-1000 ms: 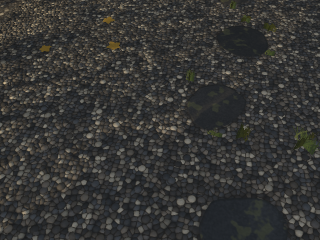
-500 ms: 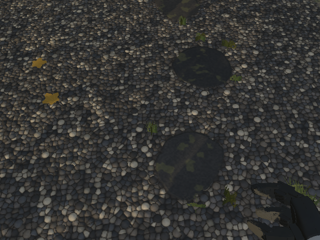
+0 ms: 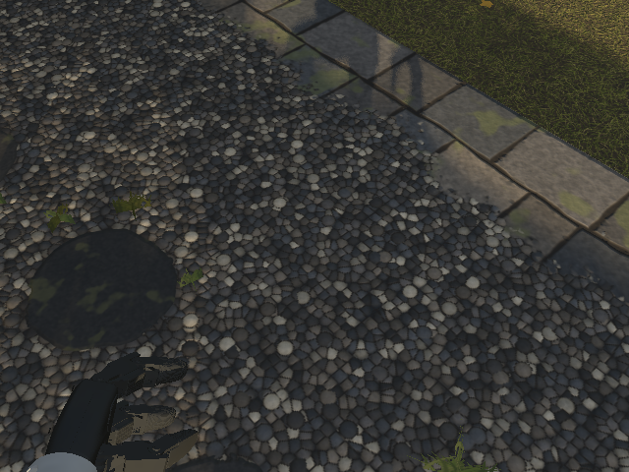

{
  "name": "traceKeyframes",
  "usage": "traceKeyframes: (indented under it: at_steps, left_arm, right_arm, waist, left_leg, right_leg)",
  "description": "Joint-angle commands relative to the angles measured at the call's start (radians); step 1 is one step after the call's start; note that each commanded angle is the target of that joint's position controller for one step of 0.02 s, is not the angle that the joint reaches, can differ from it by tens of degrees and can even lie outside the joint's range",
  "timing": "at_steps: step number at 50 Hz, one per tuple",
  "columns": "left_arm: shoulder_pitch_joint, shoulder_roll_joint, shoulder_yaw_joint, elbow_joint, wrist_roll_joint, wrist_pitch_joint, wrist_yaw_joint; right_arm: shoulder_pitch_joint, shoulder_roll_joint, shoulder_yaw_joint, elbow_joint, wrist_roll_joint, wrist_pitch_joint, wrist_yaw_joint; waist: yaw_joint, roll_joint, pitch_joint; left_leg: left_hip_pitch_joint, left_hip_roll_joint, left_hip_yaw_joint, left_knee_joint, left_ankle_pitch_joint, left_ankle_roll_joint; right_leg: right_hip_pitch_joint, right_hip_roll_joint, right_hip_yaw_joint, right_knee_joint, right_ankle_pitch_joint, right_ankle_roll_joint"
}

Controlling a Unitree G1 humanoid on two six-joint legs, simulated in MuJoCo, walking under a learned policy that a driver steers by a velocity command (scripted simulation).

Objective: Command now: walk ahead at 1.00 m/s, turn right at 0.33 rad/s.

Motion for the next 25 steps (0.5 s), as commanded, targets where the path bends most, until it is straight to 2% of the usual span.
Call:
traceKeyframes:
  at_steps: [1,2,3,4,5,6,7,8,9,10,11,12,13,14,15,16,17,18,19,20,21,22,23,24,25]
  left_arm:
    - [0.545,0.199,0.09,0.132,0.015,-0.001,0.047]
    - [0.458,0.286,0.11,0.11,0.015,0.004,0.065]
    - [0.495,0.303,0.117,0.082,0.011,0.003,0.07]
    - [0.487,0.244,0.114,0.115,0.003,-0.007,0.08]
    - [0.461,0.19,0.099,0.149,-0.001,-0.024,0.084]
    - [0.416,0.144,0.088,0.159,0.003,-0.045,0.081]
    - [0.381,0.11,0.074,0.158,0.002,-0.061,0.087]
    - [0.385,0.077,0.061,0.17,-0.01,-0.075,0.084]
    - [0.385,0.057,0.054,0.184,-0.021,-0.088,0.079]
    - [0.385,0.061,0.055,0.191,-0.03,-0.098,0.077]
    - [0.369,0.064,0.053,0.191,-0.031,-0.102,0.079]
    - [0.363,0.067,0.051,0.189,-0.037,-0.109,0.078]
    - [0.25,0.047,0.056,0.149,-0.045,-0.104,0.098]
    - [0.225,0.058,0.05,0.137,-0.044,-0.096,0.113]
    - [0.252,0.082,0.053,0.14,-0.041,-0.087,0.131]
    - [0.317,0.113,0.058,0.145,-0.043,-0.082,0.151]
    - [0.357,0.148,0.063,0.154,-0.046,-0.074,0.167]
    - [0.351,0.173,0.068,0.146,-0.05,-0.067,0.176]
    - [0.305,0.188,0.075,0.123,-0.055,-0.06,0.183]
    - [0.232,0.187,0.077,0.092,-0.057,-0.057,0.178]
    - [0.142,0.155,0.07,0.075,-0.074,-0.058,0.155]
    - [0.157,-0.003,0.031,0.043,-0.028,-0.066,0.106]
    - [0.466,-0.025,0.015,0.037,-0.038,-0.074,0.082]
    - [0.454,0.113,0.031,0.022,-0.042,-0.074,0.07]
    - [0.367,0.161,0.048,-0.002,-0.05,-0.061,0.073]
  right_arm:
    - [-0.136,-0.264,-0.05,-0.103,0.001,0.011,-0.016]
    - [-0.068,-0.1,-0.022,-0.154,0.017,0.006,0.004]
    - [-0.058,-0.146,-0.023,-0.201,0.058,-0.001,0.0]
    - [-0.181,-0.165,-0.028,-0.209,0.057,-0.008,-0.002]
    - [-0.186,-0.133,-0.019,-0.205,0.055,-0.009,0.006]
    - [-0.199,-0.112,-0.016,-0.191,0.037,0.004,0.014]
    - [-0.139,-0.088,-0.012,-0.152,0.025,0.027,0.022]
    - [-0.1,-0.073,-0.012,-0.13,0.014,0.049,0.029]
    - [-0.094,-0.071,-0.019,-0.122,0.01,0.062,0.034]
    - [-0.12,-0.067,-0.023,-0.126,0.009,0.068,0.038]
    - [-0.167,-0.06,-0.026,-0.14,0.02,0.074,0.043]
    - [-0.21,-0.036,-0.019,-0.177,0.018,0.068,0.049]
    - [-0.28,-0.045,-0.025,-0.196,0.101,0.029,0.034]
    - [-0.3,-0.056,-0.023,-0.205,0.104,0.008,0.038]
    - [-0.348,-0.048,-0.023,-0.213,0.085,-0.009,0.042]
    - [-0.377,-0.042,-0.023,-0.225,0.064,-0.018,0.053]
    - [-0.356,-0.041,-0.028,-0.233,0.053,-0.018,0.067]
    - [-0.294,-0.061,-0.04,-0.235,0.052,-0.009,0.079]
    - [-0.192,-0.111,-0.061,-0.226,0.053,0.007,0.085]
    - [-0.021,-0.192,-0.096,-0.193,0.052,0.028,0.078]
    - [0.129,-0.225,-0.109,-0.151,0.051,0.044,0.059]
    - [0.086,-0.214,-0.089,-0.148,0.015,0.044,0.038]
    - [-0.089,-0.252,-0.07,-0.252,-0.053,0.014,0.037]
    - [-0.217,-0.276,-0.094,-0.354,-0.033,0.023,0.039]
    - [-0.309,-0.248,-0.09,-0.387,0.009,0.031,0.039]
  waist:
    - [0.362,0.121,-0.189]
    - [0.188,-0.206,-0.279]
    - [0.216,-0.117,-0.467]
    - [0.222,0.017,-0.3]
    - [0.163,0.046,-0.102]
    - [0.116,0.096,-0.044]
    - [0.069,0.098,0.007]
    - [0.04,0.06,0.024]
    - [0.02,0.052,0.036]
    - [0.018,0.032,0.048]
    - [0.018,0.021,0.043]
    - [0.012,-0.035,0.062]
    - [0.038,-0.068,0.037]
    - [0.034,-0.05,0.036]
    - [0.058,-0.015,0.026]
    - [0.087,0.004,-0.009]
    - [0.085,-0.027,-0.061]
    - [0.055,-0.086,-0.11]
    - [-0.006,-0.135,-0.158]
    - [-0.104,-0.132,-0.213]
    - [-0.208,0.037,-0.195]
    - [-0.114,0.371,-0.113]
    - [0.083,0.324,-0.36]
    - [0.058,0.155,-0.434]
    - [0.102,-0.003,-0.26]
  left_leg:
    - [-0.469,0.188,-0.064,0.735,1.184,0.148]
    - [-0.83,0.009,-0.097,1.163,-0.02,0.109]
    - [-0.974,-0.045,-0.343,1.333,-0.008,0.136]
    - [-1.038,-0.002,-0.382,1.292,0.102,0.143]
    - [-1.026,0.038,-0.365,1.191,0.143,0.143]
    - [-0.974,0.081,-0.388,1.099,0.164,0.144]
    - [-0.895,0.088,-0.391,1.057,0.183,0.132]
    - [-0.824,0.095,-0.389,1.012,0.172,0.116]
    - [-0.813,0.092,-0.383,0.961,0.161,0.108]
    - [-0.822,0.078,-0.354,0.917,0.188,0.102]
    - [-0.832,0.059,-0.319,0.883,0.248,0.1]
    - [-0.828,0.056,-0.287,0.781,0.32,0.104]
    - [-0.856,0.052,-0.319,0.739,0.386,0.09]
    - [-0.839,0.028,-0.278,0.604,0.478,0.089]
    - [-0.8,-0.015,-0.213,0.462,0.588,0.087]
    - [-0.758,-0.072,-0.148,0.361,0.691,0.081]
    - [-0.688,-0.115,-0.114,0.319,0.73,0.076]
    - [-0.593,-0.14,-0.113,0.323,0.704,0.086]
    - [-0.477,-0.157,-0.132,0.343,0.637,0.11]
    - [-0.3,-0.153,-0.181,0.356,0.61,0.151]
    - [-0.167,-0.079,-0.279,0.227,0.76,0.22]
    - [-0.094,0.002,-0.47,0.281,1.239,0.281]
    - [-0.005,0.241,-0.924,0.249,1.32,0.487]
    - [-0.071,0.27,-1.042,0.101,0.945,0.526]
    - [-0.244,0.223,-1.02,0.025,0.544,0.501]
  right_leg:
    - [0.809,0.018,0.128,-0.126,-0.139,-0.057]
    - [1.062,-0.283,0.538,-0.147,-0.157,-0.055]
    - [1.139,-0.434,0.851,-0.297,-0.194,-0.148]
    - [0.994,-0.388,0.729,-0.366,-0.201,-0.116]
    - [0.772,-0.362,0.608,-0.42,-0.15,-0.089]
    - [0.639,-0.317,0.521,-0.45,-0.131,-0.049]
    - [0.529,-0.293,0.417,-0.48,0.033,-0.02]
    - [0.448,-0.288,0.343,-0.49,0.251,-0.006]
    - [0.438,-0.272,0.257,-0.481,0.456,0.017]
    - [0.433,-0.25,0.176,-0.482,0.622,0.041]
    - [0.426,-0.205,0.096,-0.5,0.712,0.082]
    - [0.405,-0.193,0.032,-0.492,0.817,0.099]
    - [0.432,-0.171,0.016,-0.488,0.749,0.13]
    - [0.435,-0.129,-0.041,-0.479,0.658,0.158]
    - [0.435,-0.095,-0.073,-0.443,0.617,0.178]
    - [0.481,-0.094,-0.087,-0.369,0.731,0.194]
    - [0.512,-0.109,-0.091,-0.295,0.821,0.21]
    - [0.518,-0.132,-0.085,-0.213,0.9,0.225]
    - [0.495,-0.155,-0.071,-0.106,0.971,0.237]
    - [0.42,-0.16,-0.054,0.09,0.939,0.246]
    - [0.295,-0.07,-0.061,0.5,0.422,0.275]
    - [0.003,0.114,-0.011,0.92,-0.58,0.291]
    - [-0.09,0.115,0.261,1.104,-0.583,0.297]
    - [-0.048,0.08,0.326,1.03,-0.471,0.251]
    - [-0.111,0.048,0.305,0.919,-0.405,0.231]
